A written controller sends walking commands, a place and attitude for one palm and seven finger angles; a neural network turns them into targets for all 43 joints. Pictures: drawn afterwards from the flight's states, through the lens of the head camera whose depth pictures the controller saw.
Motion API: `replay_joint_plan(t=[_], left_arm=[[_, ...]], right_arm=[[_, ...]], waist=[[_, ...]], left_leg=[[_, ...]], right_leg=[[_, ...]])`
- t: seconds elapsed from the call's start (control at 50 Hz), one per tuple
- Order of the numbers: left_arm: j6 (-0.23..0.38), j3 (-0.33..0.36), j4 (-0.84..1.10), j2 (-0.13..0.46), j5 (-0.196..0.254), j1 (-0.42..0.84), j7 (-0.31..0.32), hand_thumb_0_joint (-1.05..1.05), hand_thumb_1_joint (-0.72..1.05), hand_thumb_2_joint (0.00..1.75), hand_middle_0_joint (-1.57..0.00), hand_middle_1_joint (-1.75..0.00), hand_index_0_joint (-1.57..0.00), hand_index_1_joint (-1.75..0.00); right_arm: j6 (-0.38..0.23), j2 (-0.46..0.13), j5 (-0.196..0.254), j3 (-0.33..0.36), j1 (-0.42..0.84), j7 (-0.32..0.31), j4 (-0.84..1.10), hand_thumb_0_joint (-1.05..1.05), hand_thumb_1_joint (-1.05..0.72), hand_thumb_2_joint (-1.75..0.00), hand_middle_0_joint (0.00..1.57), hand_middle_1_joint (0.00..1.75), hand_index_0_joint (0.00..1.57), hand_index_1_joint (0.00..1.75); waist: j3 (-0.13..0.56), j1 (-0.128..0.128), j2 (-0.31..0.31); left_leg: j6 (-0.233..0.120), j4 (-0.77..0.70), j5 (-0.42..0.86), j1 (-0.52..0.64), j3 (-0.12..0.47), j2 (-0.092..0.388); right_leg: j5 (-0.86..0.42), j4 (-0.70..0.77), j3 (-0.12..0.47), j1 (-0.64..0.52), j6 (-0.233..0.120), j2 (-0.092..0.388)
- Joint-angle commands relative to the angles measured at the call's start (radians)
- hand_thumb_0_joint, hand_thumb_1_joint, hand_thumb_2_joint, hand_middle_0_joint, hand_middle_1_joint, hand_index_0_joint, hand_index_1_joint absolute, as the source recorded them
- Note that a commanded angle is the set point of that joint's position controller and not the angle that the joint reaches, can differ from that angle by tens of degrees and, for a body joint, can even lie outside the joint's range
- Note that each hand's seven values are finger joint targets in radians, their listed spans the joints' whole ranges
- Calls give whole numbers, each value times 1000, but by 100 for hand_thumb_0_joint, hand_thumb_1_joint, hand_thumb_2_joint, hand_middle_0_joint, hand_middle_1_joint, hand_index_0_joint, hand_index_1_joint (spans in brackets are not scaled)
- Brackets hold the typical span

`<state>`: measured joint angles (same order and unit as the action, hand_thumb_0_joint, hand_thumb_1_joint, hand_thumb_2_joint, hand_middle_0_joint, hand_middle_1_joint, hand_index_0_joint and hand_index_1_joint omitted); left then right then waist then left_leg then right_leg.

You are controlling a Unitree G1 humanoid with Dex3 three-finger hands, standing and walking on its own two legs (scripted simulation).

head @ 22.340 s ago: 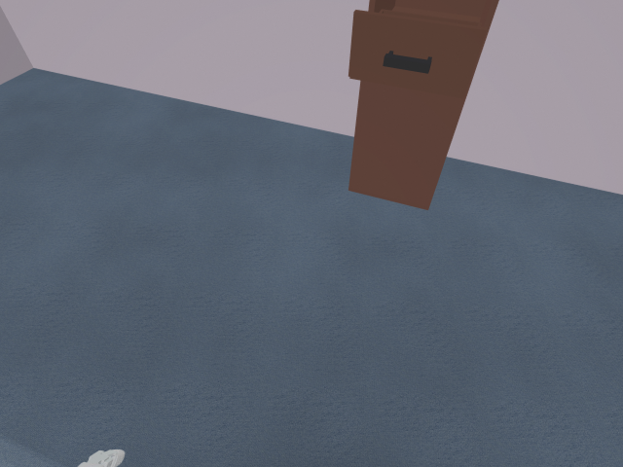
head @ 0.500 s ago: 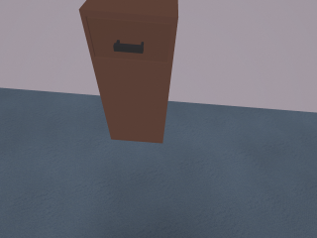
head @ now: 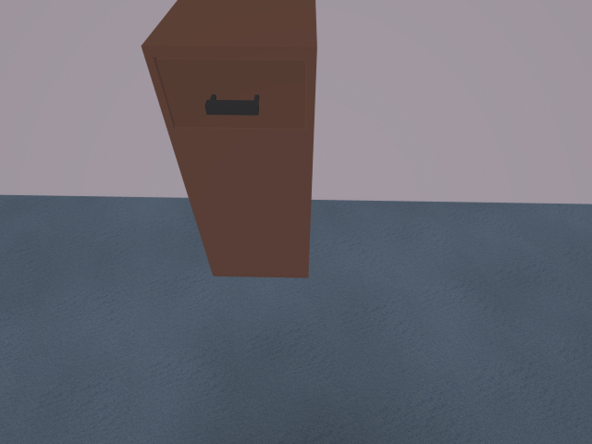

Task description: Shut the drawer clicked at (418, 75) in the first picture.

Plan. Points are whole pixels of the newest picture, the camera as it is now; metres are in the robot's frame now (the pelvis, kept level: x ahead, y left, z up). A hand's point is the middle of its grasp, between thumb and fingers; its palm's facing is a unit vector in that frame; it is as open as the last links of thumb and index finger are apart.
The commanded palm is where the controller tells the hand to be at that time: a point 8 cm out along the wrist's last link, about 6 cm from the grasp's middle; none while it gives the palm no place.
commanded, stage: let the arm hang, fingers relaxed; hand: left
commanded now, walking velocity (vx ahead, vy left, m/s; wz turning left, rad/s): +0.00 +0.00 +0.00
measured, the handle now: (233, 102) +0.84 +0.20 +0.03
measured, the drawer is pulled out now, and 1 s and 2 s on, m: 0.00 0.00 0.00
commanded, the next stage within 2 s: look to check the result in 0.16 s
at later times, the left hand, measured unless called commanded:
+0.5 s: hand out of the picture -0.01 +0.16 -0.17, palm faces +0.03 -0.98 -0.20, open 7.4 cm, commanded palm none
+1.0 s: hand out of the picture +0.02 +0.16 -0.17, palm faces +0.03 -0.98 -0.21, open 7.4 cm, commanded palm none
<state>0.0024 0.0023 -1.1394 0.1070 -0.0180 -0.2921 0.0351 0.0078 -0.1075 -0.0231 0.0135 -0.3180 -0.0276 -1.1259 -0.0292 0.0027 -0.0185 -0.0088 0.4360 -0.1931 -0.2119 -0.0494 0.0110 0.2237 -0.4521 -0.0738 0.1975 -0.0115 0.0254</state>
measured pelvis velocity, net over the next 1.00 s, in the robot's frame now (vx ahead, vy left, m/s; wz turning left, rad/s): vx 0.02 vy -0.02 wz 0.00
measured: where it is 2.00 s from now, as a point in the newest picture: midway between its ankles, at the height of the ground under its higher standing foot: outside the picture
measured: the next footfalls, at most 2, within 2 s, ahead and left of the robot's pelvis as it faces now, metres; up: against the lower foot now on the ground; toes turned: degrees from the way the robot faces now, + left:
none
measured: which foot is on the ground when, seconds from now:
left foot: down 0.00-1.00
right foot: down 0.00-1.00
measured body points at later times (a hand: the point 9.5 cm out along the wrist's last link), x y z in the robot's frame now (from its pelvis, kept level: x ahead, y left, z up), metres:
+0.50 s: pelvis +0.00 -0.01 +0.00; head +0.02 -0.02 +0.45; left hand -0.01 +0.21 -0.16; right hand -0.01 -0.23 -0.17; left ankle +0.03 +0.11 -0.74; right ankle +0.01 -0.11 -0.74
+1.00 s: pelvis +0.02 -0.02 +0.00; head +0.03 -0.03 +0.45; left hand +0.02 +0.21 -0.15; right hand +0.01 -0.23 -0.16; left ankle +0.03 +0.11 -0.74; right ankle +0.01 -0.11 -0.74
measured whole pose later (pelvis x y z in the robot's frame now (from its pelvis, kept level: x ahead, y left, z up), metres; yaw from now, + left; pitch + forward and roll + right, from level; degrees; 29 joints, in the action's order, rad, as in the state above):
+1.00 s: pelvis +0.02 -0.02 +0.00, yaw +0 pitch -2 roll +0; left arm 0.01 0.01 -1.15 0.15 -0.01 -0.24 0.03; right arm 0.01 -0.14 -0.02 0.01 -0.26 -0.03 -1.14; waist -0.06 0.00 -0.02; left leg 0.02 0.40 -0.20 -0.18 -0.04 0.04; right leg 0.22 -0.40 -0.08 0.15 -0.04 -0.01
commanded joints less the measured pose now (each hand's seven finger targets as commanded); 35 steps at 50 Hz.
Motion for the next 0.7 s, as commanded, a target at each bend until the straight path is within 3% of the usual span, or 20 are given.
replay_joint_plan(t=[0.0, 0.24, 0.34, 0.54, 0.68], left_arm=[[6, 31, 16, 124, 5, -88, 3, 0, 90, 90, -20, -30, -20, -30], [11, 35, 26, 147, 8, -60, 3, 0, 90, 90, -20, -30, -20, -30], [7, 31, 20, 148, 8, -54, 3, 0, 90, 90, -20, -30, -20, -30], [12, 31, 16, 155, 7, -45, 3, 0, 90, 90, -20, -30, -20, -30], [14, 30, 15, 155, 9, -31, 3, 0, 90, 90, -20, -30, -20, -30]], right_arm=[[-7, -84, 3, 14, -88, -9, 14, 0, -90, -90, 20, 30, 20, 30], [-8, -108, 6, 16, -80, -10, 11, 0, -90, -90, 20, 30, 20, 30], [-2, -111, 5, 16, -67, -10, 9, 0, -90, -90, 20, 30, 20, 30], [-3, -120, 7, 17, -45, -9, 9, 0, -90, -90, 20, 30, 20, 30], [-7, -123, 6, 14, -30, -11, 2, 0, -90, -90, 20, 30, 20, 30]], waist=[[-90, 1, 13], [-52, 3, 7], [-84, 4, 9], [-66, 6, 25], [-52, 5, 3]], left_leg=[[-28, -99, -38, -35, 86, 73], [-24, -74, 50, 6, 82, 85], [-22, -83, 11, 7, 84, 86], [-18, -76, 41, 34, 75, 86], [-16, -86, 73, 41, 74, 95]], right_leg=[[87, 136, 96, 65, -41, 79], [28, 139, 97, 36, -46, 83], [75, 155, 102, 64, -46, 80], [45, 168, 107, 55, -43, 84], [-23, 157, 104, 26, -41, 83]])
